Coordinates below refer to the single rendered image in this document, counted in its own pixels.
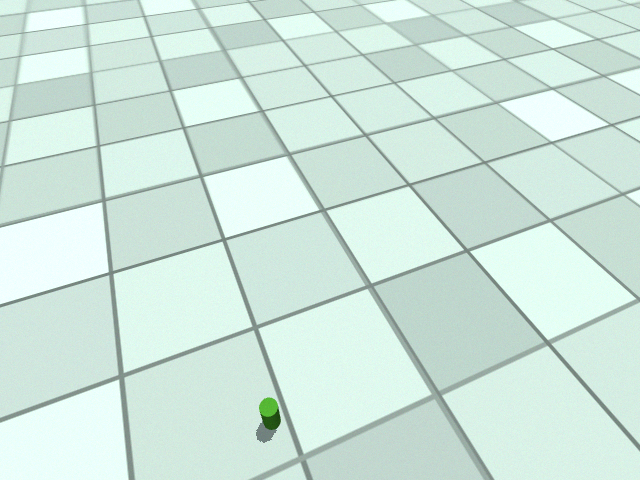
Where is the can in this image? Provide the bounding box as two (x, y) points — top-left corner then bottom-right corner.
(259, 397), (281, 430)

